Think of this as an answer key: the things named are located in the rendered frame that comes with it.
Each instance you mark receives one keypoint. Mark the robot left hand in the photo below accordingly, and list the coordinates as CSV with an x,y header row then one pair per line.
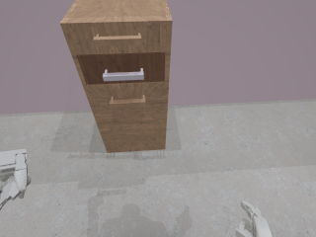
x,y
14,172

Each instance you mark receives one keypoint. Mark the handle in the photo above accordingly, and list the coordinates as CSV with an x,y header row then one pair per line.
x,y
117,40
127,103
123,76

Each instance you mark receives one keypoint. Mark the robot right hand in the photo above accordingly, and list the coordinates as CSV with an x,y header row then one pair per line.
x,y
259,227

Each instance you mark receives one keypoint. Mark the drawer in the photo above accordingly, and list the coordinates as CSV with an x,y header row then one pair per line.
x,y
95,65

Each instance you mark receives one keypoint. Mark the cabinet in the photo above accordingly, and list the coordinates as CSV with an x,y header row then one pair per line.
x,y
124,129

